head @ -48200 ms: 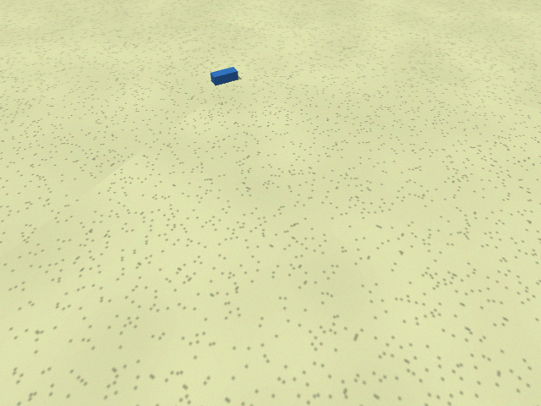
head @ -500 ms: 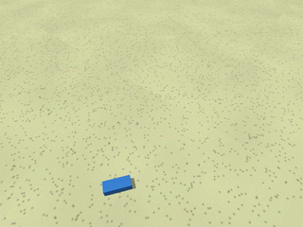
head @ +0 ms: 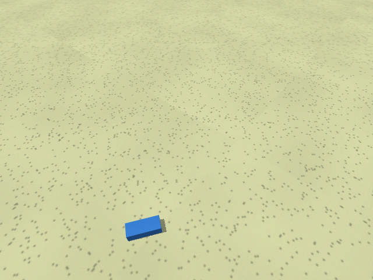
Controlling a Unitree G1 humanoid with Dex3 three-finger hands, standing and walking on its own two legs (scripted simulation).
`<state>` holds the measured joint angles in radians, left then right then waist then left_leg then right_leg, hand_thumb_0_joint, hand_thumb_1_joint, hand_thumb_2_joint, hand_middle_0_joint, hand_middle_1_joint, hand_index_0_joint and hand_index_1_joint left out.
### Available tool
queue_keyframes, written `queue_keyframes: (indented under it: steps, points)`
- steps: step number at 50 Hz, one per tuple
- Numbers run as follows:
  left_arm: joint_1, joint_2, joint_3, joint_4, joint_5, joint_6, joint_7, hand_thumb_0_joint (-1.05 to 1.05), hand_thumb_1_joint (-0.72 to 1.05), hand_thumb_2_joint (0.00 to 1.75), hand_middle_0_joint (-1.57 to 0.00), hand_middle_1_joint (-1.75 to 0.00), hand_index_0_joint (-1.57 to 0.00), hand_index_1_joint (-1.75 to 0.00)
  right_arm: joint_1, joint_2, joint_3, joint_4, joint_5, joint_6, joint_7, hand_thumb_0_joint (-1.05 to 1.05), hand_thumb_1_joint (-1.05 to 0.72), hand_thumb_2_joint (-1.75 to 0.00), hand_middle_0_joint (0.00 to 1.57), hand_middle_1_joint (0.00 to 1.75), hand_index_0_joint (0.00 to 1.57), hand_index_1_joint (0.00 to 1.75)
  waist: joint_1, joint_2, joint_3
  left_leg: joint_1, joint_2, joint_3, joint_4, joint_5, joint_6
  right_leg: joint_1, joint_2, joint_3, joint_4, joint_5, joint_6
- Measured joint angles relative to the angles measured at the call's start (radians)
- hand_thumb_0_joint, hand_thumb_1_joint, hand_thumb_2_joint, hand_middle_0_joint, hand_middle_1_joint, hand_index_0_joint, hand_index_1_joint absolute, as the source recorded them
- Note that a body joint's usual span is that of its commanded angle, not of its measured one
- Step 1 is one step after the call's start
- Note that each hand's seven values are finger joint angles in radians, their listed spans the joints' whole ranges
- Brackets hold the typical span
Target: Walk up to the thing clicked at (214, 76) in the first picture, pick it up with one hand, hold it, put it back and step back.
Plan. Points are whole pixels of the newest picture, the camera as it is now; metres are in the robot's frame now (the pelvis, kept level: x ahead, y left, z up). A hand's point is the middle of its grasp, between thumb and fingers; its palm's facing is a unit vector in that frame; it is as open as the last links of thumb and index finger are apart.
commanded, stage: stand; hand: left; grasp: from above
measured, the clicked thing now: (143, 227) +0.47 +0.24 -0.75
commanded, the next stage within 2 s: step back in 0.26 s
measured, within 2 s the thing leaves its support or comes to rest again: neither
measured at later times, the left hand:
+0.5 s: hand out of the picture +0.06 +0.29 -0.17, palm faces +0.01 -0.92 -0.38, open 7.4 cm
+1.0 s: hand out of the picture +0.02 +0.31 -0.17, palm faces -0.08 -0.91 -0.41, open 7.4 cm
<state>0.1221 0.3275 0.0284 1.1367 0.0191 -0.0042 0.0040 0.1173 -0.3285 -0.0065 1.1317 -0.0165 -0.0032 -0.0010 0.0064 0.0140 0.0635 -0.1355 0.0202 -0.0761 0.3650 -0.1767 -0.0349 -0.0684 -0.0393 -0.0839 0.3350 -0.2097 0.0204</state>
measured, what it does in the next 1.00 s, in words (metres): walks backwards: left foot, then right foot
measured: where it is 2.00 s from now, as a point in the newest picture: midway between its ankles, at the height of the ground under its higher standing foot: outside the picture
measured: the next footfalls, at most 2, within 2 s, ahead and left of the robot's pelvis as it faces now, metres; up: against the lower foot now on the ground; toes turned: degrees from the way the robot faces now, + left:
left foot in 0.56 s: -0.01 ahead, +0.14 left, +0.00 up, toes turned +0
right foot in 0.98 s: -0.06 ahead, -0.06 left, +0.00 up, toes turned -1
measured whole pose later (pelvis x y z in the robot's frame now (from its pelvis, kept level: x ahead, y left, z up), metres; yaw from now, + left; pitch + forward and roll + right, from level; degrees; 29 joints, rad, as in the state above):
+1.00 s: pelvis -0.10 +0.06 -0.03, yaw -4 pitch -4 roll -1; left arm 0.13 0.35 0.07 0.91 0.02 0.03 0.02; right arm 0.09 -0.36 -0.05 0.87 -0.01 0.04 -0.01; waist -0.02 0.04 0.22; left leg -0.33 0.00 0.07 0.72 -0.33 0.06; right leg -0.25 0.05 0.03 0.67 -0.35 -0.02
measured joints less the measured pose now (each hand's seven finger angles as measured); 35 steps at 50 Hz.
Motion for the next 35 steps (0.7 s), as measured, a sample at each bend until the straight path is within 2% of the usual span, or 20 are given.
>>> queue_keyframes:
  steps: [13,17,21,25,27,28,29,30,32,35]
  points:
    - [0.004,0.004,-0.003,-0.005,-0.001,0.001,-0.004,0.0,0.9,0.9,-0.2,-0.3,-0.21,-0.3,0.002,-0.007,0.002,-0.001,0.0,-0.001,0.002,0.0,-0.9,-0.9,0.21,0.3,0.2,0.3,-0.002,-0.001,0.0,-0.004,0.0,0.0,-0.002,0.001,-0.001,-0.007,-0.001,0.0,0.006,-0.003,-0.001]
    - [-0.009,0.01,0.024,-0.042,-0.021,0.008,-0.002,0.0,0.9,0.9,-0.2,-0.3,-0.21,-0.3,-0.021,-0.024,-0.01,-0.043,0.007,0.016,0.01,0.0,-0.9,-0.9,0.21,0.3,0.2,0.3,-0.011,0.008,0.042,-0.067,-0.002,-0.007,0.078,-0.022,0.004,-0.064,-0.001,-0.004,0.076,-0.025,-0.005]
    - [-0.035,0.021,0.041,-0.09,-0.022,0.022,0.004,0.0,0.9,0.9,-0.2,-0.3,-0.21,-0.3,-0.043,-0.05,-0.03,-0.095,0.014,0.032,0.011,0.0,-0.9,-0.9,0.21,0.3,0.2,0.3,-0.018,0.019,0.104,-0.159,-0.011,0.002,0.228,-0.042,0.037,-0.119,-0.009,-0.009,0.153,-0.044,-0.008]
    - [-0.043,0.031,0.047,-0.138,0.0,0.035,0.008,0.0,0.9,0.9,-0.2,-0.3,-0.21,-0.3,-0.027,-0.071,-0.048,-0.139,0.014,0.056,0.017,0.0,-0.91,-0.9,0.2,0.3,0.2,0.3,-0.017,-0.002,0.115,-0.22,-0.062,0.032,0.465,-0.259,0.07,-0.178,-0.048,0.009,0.233,-0.07,0.001]
    - [-0.052,0.043,0.046,-0.159,0.005,0.039,0.011,0.0,0.9,0.9,-0.2,-0.3,-0.21,-0.3,-0.004,-0.075,-0.054,-0.156,0.016,0.053,0.022,0.0,-0.91,-0.9,0.2,0.3,0.2,0.3,-0.027,-0.015,0.106,-0.203,-0.062,0.045,0.451,-0.249,0.081,-0.211,-0.066,0.011,0.272,-0.083,0.014]
    - [-0.058,0.049,0.044,-0.171,0.004,0.042,0.012,0.0,0.9,0.9,-0.2,-0.3,-0.21,-0.3,0.01,-0.079,-0.056,-0.163,0.014,0.049,0.023,0.0,-0.91,-0.9,0.2,0.3,0.2,0.3,-0.032,-0.016,0.1,-0.18,-0.051,0.05,0.393,-0.159,0.08,-0.231,-0.071,0.008,0.299,-0.094,0.023]
    - [-0.069,0.055,0.043,-0.184,-0.001,0.046,0.013,0.0,0.9,0.9,-0.2,-0.3,-0.21,-0.3,0.023,-0.082,-0.06,-0.167,0.009,0.043,0.022,0.0,-0.91,-0.9,0.2,0.3,0.2,0.3,-0.036,-0.016,0.097,-0.162,-0.048,0.048,0.347,-0.183,0.071,-0.26,-0.073,0.01,0.339,-0.106,0.017]
    - [-0.087,0.064,0.046,-0.195,-0.007,0.051,0.016,0.0,0.9,0.9,-0.2,-0.3,-0.21,-0.3,0.025,-0.074,-0.065,-0.166,0.002,0.039,0.017,0.0,-0.91,-0.9,0.2,0.3,0.2,0.3,-0.035,-0.031,0.11,-0.162,-0.059,0.052,0.346,-0.217,0.072,-0.289,-0.061,0.057,0.399,-0.161,-0.003]
    - [-0.115,0.08,0.051,-0.218,-0.013,0.06,0.028,0.0,0.9,0.9,-0.2,-0.3,-0.21,-0.3,0.028,-0.047,-0.061,-0.167,-0.009,0.036,0.013,0.0,-0.91,-0.9,0.2,0.3,0.2,0.3,-0.028,-0.065,0.142,-0.161,-0.072,0.066,0.342,-0.21,0.082,-0.337,0.004,0.166,0.54,-0.292,-0.035]
    - [-0.118,0.079,0.049,-0.235,-0.018,0.063,0.04,0.0,0.9,0.9,-0.2,-0.3,-0.2,-0.3,0.041,-0.019,-0.049,-0.18,-0.012,0.039,0.007,0.0,-0.9,-0.9,0.2,0.3,0.2,0.3,-0.037,-0.072,0.148,-0.158,-0.068,0.065,0.288,-0.163,0.089,-0.388,0.104,0.224,0.698,-0.353,-0.054]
